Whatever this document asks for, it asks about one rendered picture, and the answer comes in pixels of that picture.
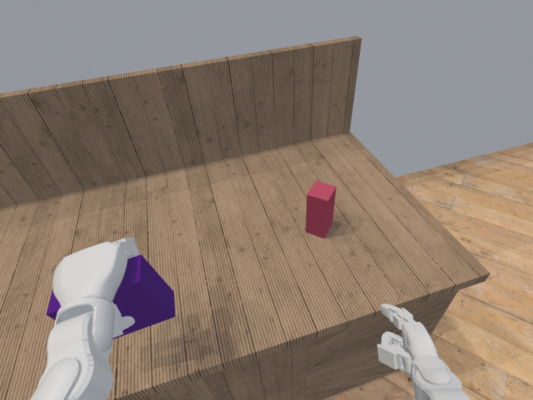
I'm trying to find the robot left forearm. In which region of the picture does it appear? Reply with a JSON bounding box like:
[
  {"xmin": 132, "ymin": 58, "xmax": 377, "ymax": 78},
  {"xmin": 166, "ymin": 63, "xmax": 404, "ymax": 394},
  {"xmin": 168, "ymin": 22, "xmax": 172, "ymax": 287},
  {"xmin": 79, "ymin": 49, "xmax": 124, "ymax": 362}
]
[{"xmin": 30, "ymin": 297, "xmax": 115, "ymax": 400}]

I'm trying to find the table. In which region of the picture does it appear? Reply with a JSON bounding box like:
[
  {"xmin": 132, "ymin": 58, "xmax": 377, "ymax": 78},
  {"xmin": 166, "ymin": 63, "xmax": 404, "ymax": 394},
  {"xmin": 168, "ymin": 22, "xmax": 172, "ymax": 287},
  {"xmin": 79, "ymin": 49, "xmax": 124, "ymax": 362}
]
[{"xmin": 0, "ymin": 36, "xmax": 490, "ymax": 400}]

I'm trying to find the robot right forearm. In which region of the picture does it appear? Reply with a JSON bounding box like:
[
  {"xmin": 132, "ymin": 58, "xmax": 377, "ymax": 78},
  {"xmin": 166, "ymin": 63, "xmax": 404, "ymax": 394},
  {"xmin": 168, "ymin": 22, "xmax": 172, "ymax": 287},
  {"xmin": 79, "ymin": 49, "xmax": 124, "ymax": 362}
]
[{"xmin": 411, "ymin": 355, "xmax": 470, "ymax": 400}]

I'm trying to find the robot right hand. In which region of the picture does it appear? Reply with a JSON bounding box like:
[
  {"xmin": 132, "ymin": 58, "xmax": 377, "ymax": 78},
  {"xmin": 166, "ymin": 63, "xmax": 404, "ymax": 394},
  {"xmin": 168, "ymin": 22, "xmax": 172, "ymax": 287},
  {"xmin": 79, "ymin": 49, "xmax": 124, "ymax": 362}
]
[{"xmin": 377, "ymin": 303, "xmax": 439, "ymax": 376}]

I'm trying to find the sponge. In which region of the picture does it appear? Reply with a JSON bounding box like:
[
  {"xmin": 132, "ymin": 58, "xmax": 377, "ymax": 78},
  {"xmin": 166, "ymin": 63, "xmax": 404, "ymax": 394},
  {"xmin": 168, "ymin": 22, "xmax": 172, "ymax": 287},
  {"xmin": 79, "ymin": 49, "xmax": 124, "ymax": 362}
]
[{"xmin": 46, "ymin": 255, "xmax": 175, "ymax": 339}]

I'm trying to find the robot left hand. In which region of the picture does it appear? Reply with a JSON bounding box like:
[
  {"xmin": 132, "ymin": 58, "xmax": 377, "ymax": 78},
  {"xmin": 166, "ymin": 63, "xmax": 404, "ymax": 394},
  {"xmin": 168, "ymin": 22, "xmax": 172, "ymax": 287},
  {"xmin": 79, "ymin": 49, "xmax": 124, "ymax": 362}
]
[{"xmin": 52, "ymin": 237, "xmax": 140, "ymax": 338}]

